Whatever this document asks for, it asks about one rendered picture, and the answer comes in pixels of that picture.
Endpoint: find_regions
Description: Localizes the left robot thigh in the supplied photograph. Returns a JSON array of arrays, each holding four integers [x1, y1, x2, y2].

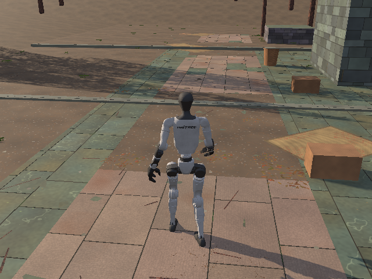
[[166, 162, 178, 199]]

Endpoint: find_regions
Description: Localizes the robot left hand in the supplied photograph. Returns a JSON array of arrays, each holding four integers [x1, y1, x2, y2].
[[148, 166, 160, 183]]

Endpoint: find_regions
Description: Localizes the robot right hand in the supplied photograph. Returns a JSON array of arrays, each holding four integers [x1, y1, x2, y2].
[[200, 147, 214, 156]]

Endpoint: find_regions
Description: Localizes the left robot upper arm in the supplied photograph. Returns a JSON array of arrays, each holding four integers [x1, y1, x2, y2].
[[159, 117, 174, 151]]

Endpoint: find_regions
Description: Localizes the right robot upper arm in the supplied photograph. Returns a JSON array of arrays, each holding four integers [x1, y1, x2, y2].
[[198, 117, 213, 147]]

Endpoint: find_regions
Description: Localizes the robot left forearm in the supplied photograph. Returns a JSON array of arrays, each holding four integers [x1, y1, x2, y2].
[[150, 142, 163, 169]]

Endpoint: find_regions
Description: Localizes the robot right forearm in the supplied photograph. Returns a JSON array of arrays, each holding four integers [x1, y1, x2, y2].
[[207, 139, 214, 152]]

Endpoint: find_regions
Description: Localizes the robot left foot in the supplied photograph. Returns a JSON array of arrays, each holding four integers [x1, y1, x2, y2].
[[169, 218, 178, 232]]

